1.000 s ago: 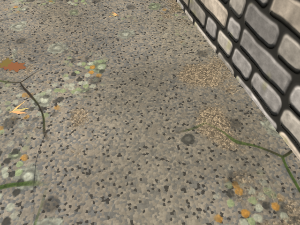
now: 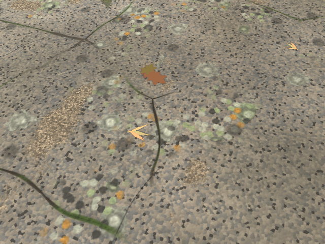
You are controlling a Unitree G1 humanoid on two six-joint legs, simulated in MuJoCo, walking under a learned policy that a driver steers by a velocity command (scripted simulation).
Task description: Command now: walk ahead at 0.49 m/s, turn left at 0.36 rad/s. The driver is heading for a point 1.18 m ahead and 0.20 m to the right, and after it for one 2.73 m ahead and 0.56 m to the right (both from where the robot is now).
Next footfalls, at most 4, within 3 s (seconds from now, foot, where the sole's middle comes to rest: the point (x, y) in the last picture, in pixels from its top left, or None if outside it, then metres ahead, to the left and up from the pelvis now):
0.26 left None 0.29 0.12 -0.78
0.78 right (208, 231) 0.54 -0.12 -0.78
1.36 left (201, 159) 0.89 -0.11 -0.78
1.88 right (237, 115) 1.17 -0.32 -0.78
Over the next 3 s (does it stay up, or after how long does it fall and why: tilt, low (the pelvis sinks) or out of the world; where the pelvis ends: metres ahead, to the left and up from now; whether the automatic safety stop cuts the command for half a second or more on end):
stays up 1.04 -0.25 0.00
